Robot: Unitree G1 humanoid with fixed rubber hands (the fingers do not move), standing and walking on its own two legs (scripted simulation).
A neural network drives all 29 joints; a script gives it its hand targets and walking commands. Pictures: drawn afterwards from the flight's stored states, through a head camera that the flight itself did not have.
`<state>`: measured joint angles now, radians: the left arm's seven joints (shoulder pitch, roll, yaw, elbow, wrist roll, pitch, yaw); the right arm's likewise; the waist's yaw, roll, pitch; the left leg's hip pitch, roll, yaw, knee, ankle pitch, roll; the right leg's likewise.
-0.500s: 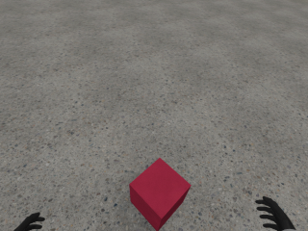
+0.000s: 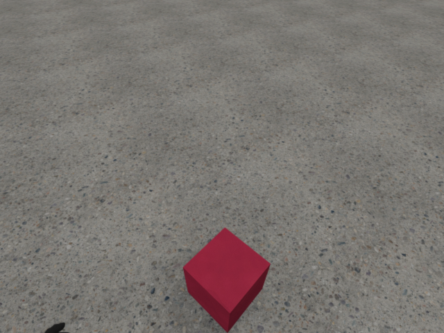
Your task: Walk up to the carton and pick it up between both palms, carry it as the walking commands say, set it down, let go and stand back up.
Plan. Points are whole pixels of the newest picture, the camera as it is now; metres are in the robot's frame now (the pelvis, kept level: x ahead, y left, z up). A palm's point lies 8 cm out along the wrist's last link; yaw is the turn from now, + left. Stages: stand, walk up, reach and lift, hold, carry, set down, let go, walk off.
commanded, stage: walk up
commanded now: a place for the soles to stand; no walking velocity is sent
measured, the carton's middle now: (226, 279) +0.50 -0.01 -0.65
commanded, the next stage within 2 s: none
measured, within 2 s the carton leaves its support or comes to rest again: neither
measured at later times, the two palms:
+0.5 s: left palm out of the picture +0.15 +0.32 -0.09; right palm out of the picture +0.09 -0.38 -0.08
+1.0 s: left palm out of the picture +0.06 +0.14 -0.10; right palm (443, 246) +0.34 -0.47 -0.05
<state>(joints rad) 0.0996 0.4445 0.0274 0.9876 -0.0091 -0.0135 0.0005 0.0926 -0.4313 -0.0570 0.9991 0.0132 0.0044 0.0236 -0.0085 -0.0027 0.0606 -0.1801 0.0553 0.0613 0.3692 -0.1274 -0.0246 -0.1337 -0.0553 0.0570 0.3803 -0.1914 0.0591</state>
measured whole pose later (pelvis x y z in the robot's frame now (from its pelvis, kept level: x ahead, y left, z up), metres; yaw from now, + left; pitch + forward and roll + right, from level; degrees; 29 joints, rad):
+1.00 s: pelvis +0.09 -0.21 -0.03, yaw +24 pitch -1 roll +0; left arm 0.27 0.48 0.11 0.43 0.08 0.09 -0.07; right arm 0.37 -0.53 -0.06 0.49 -0.03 -0.03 -0.13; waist 0.07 -0.07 0.12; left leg -0.40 -0.01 0.03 0.74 -0.31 0.06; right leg -0.48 -0.02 -0.06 1.06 -0.53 -0.02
